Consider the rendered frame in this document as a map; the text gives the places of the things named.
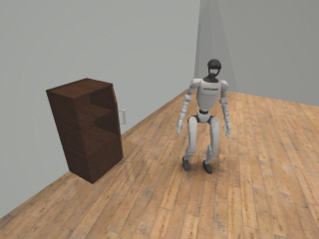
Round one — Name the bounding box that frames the right robot upper arm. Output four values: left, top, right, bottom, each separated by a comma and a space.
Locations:
185, 78, 201, 102

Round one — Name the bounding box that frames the left robot upper arm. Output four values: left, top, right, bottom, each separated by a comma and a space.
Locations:
219, 80, 229, 105

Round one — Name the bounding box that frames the right robot forearm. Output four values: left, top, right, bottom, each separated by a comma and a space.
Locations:
179, 95, 189, 120

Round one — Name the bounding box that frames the humanoid robot head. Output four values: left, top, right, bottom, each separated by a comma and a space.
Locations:
203, 59, 221, 83

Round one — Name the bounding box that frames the cupboard door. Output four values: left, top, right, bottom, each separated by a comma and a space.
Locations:
111, 87, 124, 158

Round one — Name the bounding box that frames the left robot forearm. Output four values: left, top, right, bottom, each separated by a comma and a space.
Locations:
221, 100, 230, 122

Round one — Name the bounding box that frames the right robot hand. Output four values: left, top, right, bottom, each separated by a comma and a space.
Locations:
176, 119, 185, 135

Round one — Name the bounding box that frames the handle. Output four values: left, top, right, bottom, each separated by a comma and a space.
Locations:
118, 109, 127, 124

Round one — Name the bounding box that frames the right robot foot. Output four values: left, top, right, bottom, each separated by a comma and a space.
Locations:
182, 157, 190, 170

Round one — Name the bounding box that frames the left robot hand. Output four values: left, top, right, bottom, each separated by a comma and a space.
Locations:
222, 121, 231, 138

